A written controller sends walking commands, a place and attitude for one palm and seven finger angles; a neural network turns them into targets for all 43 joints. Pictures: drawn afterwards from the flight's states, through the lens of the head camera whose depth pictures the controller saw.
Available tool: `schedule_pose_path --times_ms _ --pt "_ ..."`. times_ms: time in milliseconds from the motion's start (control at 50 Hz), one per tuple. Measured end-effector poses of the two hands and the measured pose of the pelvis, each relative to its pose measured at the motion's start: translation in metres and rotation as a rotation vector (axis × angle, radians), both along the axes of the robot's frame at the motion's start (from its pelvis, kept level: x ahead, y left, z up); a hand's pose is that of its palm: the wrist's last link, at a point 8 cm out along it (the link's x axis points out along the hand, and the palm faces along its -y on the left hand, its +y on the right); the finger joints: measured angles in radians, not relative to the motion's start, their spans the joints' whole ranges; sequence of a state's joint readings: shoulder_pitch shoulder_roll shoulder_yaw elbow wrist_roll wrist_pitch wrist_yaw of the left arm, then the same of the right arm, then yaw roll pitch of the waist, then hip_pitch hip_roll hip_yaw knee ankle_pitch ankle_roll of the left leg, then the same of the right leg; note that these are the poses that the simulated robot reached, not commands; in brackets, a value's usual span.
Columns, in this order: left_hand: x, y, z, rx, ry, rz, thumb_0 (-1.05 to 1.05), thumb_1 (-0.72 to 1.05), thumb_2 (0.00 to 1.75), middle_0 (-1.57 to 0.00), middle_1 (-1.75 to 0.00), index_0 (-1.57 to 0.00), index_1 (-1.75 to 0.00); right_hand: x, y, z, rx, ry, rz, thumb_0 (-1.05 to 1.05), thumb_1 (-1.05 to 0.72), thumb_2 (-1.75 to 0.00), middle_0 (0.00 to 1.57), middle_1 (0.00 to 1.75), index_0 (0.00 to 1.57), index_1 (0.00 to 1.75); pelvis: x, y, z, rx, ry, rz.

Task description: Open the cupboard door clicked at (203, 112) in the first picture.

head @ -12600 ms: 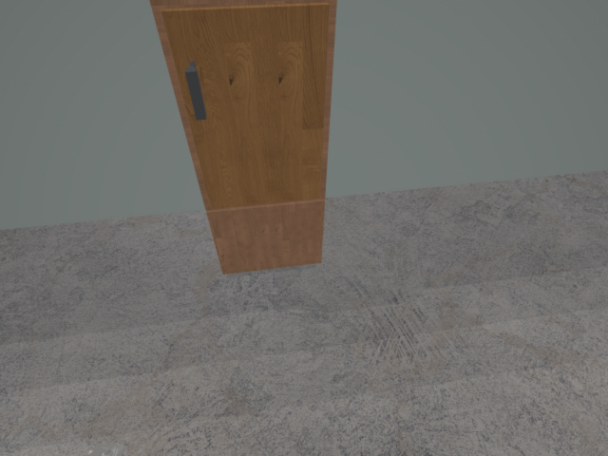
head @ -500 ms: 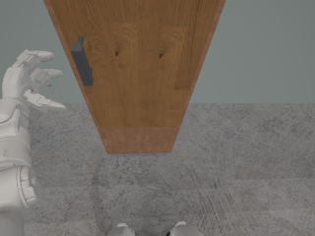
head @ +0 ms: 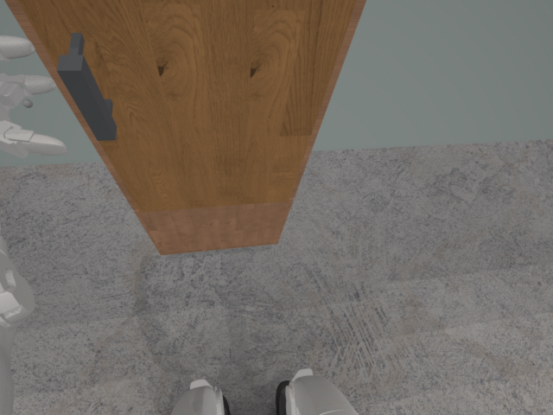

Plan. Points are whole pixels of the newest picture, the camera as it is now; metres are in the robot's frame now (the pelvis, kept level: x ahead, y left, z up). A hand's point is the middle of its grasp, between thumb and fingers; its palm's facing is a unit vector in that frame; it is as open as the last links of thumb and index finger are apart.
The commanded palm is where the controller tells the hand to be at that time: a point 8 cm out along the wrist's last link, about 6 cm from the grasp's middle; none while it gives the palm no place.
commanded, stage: move the hooked fingers beside the handle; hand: left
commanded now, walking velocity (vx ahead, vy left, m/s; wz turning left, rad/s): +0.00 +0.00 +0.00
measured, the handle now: (92, 90) +0.53 +0.20 +0.10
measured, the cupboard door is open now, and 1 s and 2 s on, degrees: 0 0 0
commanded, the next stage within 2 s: slide the fingers in behind the handle in 0.64 s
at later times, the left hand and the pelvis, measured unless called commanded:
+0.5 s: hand (31, 119) +0.49 +0.26 +0.10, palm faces +0.02 -1.00 +0.01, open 14.0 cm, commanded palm +0.47 +0.30 +0.10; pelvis +0.00 +0.01 +0.00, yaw +1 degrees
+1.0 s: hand (46, 110) +0.50 +0.24 +0.10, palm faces +0.03 -1.00 +0.00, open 14.0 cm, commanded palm +0.47 +0.28 +0.09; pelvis +0.00 +0.00 +0.00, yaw +0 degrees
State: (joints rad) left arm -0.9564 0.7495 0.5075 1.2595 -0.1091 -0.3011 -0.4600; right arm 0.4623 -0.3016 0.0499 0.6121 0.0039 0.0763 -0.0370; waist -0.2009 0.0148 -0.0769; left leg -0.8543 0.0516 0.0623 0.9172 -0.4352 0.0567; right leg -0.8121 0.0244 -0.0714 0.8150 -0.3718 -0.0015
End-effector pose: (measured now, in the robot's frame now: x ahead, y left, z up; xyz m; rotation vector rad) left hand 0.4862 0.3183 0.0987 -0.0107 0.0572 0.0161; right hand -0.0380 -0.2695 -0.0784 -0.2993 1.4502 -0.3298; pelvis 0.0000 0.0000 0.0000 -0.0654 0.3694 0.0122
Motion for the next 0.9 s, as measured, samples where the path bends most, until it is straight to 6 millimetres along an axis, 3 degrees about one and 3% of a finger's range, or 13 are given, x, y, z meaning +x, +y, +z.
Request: schedule_pose_path --times_ms 120,240,360,460,580,760,900 --pt "-0.007 0.005 -0.009 0.012 0.009 0.007 -0.01 -0.5 0.3 -0.3 -1.2 -0.3 -1.21 0.012 0.007 -0.001 0.022 -0.014 0.0 0.01 -0.9 -0.9 0.2 0.3 0.21 0.3 0.006 0.003 0.002 -0.002 -0.003 -0.005" --pt "-0.015 0.009 0.0 0.008 -0.041 0.016 -0.01 -0.5 0.3 -0.3 -1.2 -0.3 -1.2 0.035 0.011 -0.003 0.033 -0.062 0.021 0.01 -0.9 -0.9 0.2 0.3 0.21 0.3 0.01 0.004 0.003 -0.007 -0.019 0.003" --pt "-0.021 0.005 -0.002 0.006 0.011 -0.004 -0.01 -0.5 0.3 -0.3 -1.2 -0.3 -1.2 0.055 0.011 -0.007 0.038 -0.11 0.061 0.01 -0.9 -0.9 0.2 0.3 0.21 0.3 0.008 0.006 0.003 -0.007 -0.032 0.019" --pt "-0.022 -0.003 -0.004 0.007 -0.008 0.001 -0.01 -0.5 0.3 -0.3 -1.2 -0.3 -1.2 0.062 0.009 -0.01 0.036 -0.135 0.082 0.01 -0.9 -0.9 0.2 0.3 0.21 0.3 0.003 0.006 0.001 -0.004 -0.036 0.021" --pt "-0.019 -0.009 -0.002 0.003 -0.023 0.015 -0.01 -0.5 0.3 -0.3 -1.2 -0.3 -1.2 0.053 0.007 -0.011 0.032 -0.133 0.074 0.01 -0.9 -0.9 0.2 0.3 0.21 0.3 -0.003 0.003 -0.001 -0.001 -0.038 0.02" --pt "-0.015 -0.008 0.001 0.031 -0.02 0.021 -0.01 -0.5 0.3 -0.3 -1.2 -0.3 -1.2 0.018 0.002 -0.011 0.024 -0.061 0.036 0.01 -0.9 -0.9 0.2 0.3 0.21 0.3 -0.009 -0.001 -0.003 0.0 -0.027 0.013" --pt "-0.011 -0.02 0.003 0.014 -0.011 -0.014 -0.01 -0.5 0.3 -0.3 -1.2 -0.3 -1.2 0.0 -0.001 -0.008 0.024 -0.015 0.012 0.01 -0.9 -0.9 0.2 0.3 0.21 0.3 -0.007 -0.003 -0.001 0.001 -0.025 0.015"
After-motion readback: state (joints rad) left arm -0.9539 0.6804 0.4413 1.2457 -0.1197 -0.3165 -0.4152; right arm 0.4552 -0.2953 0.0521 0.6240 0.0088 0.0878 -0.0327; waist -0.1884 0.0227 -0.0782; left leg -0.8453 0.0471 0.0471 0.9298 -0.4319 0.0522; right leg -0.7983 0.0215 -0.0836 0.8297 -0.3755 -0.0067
